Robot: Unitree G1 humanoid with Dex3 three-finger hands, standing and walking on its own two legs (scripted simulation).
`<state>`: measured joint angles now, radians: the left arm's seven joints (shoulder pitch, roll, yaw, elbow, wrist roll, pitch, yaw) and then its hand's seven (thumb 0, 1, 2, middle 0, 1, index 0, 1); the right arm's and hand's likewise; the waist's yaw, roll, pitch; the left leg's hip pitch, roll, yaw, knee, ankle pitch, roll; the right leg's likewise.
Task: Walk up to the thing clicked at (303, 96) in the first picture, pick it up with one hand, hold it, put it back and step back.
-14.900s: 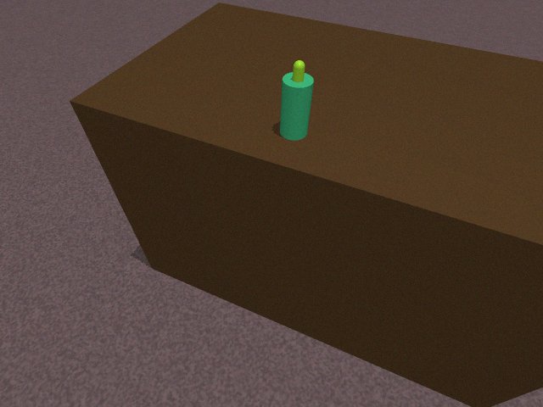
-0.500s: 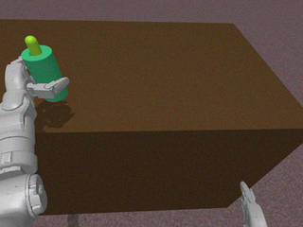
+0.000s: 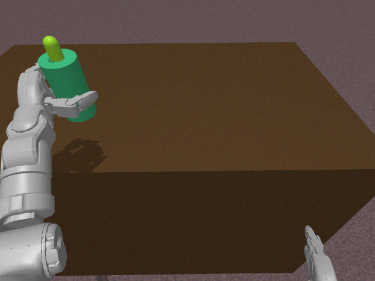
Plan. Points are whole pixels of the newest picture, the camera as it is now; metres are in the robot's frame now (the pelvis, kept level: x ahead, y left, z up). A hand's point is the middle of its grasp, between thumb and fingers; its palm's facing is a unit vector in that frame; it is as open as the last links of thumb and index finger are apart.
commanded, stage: lift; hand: left
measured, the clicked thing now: (67, 79) +0.40 +0.22 +0.26
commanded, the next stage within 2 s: hold in 0.92 s
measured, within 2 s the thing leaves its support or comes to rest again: neither
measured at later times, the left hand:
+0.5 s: hand (66, 73) +0.37 +0.20 +0.29, palm faces +0.21 -0.98 +0.02, open 9.2 cm
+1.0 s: hand (64, 66) +0.34 +0.18 +0.32, palm faces +0.20 -0.98 +0.01, open 9.2 cm
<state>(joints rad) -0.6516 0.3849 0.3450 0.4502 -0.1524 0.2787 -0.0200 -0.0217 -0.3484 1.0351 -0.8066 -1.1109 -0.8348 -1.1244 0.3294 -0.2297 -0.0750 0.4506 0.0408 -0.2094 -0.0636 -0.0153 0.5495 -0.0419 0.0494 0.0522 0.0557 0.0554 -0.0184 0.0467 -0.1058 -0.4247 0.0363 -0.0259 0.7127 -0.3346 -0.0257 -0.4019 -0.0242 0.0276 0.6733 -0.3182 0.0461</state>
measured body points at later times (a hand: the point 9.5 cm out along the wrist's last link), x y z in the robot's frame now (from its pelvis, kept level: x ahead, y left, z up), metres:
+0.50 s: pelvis +0.00 +0.00 +0.01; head -0.05 -0.03 +0.45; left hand +0.35 +0.25 +0.30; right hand +0.17 -0.25 -0.04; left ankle +0.02 +0.13 -0.72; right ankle +0.02 -0.15 -0.72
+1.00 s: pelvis -0.02 +0.00 +0.01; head -0.07 -0.03 +0.45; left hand +0.33 +0.23 +0.32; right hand +0.17 -0.24 -0.06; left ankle +0.02 +0.13 -0.72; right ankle +0.02 -0.15 -0.72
